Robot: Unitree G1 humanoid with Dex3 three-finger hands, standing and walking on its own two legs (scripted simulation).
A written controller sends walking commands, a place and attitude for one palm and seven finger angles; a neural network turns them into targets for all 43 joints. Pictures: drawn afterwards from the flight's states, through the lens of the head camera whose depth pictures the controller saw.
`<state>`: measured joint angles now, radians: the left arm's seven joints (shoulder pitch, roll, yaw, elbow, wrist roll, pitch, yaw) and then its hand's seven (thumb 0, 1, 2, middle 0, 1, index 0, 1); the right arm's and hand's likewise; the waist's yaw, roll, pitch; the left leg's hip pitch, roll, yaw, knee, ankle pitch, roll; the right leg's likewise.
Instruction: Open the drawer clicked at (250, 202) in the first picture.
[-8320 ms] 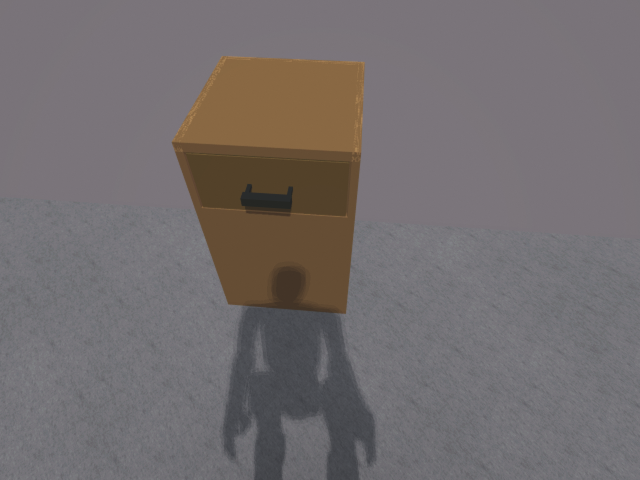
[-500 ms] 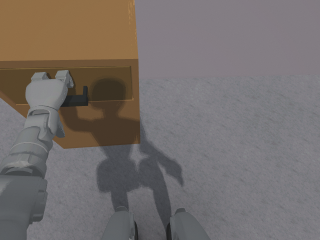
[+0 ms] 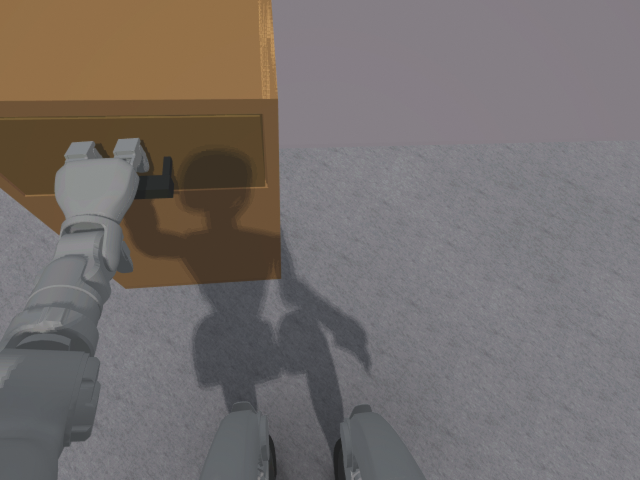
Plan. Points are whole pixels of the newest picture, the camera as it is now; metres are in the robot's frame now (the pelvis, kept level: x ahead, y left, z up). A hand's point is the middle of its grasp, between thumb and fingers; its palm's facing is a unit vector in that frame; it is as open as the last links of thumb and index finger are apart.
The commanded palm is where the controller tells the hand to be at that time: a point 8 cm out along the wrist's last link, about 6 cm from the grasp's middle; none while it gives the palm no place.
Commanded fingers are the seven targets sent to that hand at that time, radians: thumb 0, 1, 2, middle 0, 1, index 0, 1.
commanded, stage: lower the fingers behind the handle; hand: left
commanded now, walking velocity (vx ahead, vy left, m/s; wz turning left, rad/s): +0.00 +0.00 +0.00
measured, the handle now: (129, 175) +0.54 +0.26 -0.07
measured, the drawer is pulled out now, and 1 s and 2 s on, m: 0.00 0.00 0.00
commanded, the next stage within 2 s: close the thumb around the handle in 1.12 s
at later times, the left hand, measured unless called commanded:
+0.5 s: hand (127, 215) +0.47 +0.25 -0.07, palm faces -0.09 -0.01 -1.00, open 13.9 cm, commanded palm +0.47 +0.23 -0.02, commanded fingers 0.00 -0.50 0.30 -0.30 -1.20 -0.30 -1.20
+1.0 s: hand (132, 216) +0.48 +0.25 -0.08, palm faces -0.09 +0.00 -1.00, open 13.9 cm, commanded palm +0.47 +0.23 -0.03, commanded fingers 0.00 -0.50 0.30 -0.30 -1.20 -0.30 -1.20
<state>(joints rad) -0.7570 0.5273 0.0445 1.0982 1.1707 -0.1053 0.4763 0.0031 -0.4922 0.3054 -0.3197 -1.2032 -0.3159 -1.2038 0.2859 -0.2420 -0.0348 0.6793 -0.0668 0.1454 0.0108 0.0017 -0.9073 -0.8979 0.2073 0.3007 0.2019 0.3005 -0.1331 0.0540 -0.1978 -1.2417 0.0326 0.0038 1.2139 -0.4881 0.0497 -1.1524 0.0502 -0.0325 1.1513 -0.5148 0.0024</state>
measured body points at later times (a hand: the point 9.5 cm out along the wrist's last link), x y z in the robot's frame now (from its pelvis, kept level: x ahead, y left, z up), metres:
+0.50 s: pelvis -0.02 -0.01 -0.03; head +0.15 +0.02 +0.39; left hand +0.47 +0.25 -0.02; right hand +0.01 -0.28 -0.15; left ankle +0.03 +0.09 -0.63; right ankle +0.01 -0.13 -0.63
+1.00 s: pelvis -0.02 -0.01 -0.04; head +0.16 +0.01 +0.37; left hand +0.48 +0.25 -0.03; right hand +0.02 -0.28 -0.17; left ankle +0.03 +0.09 -0.63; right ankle +0.01 -0.13 -0.63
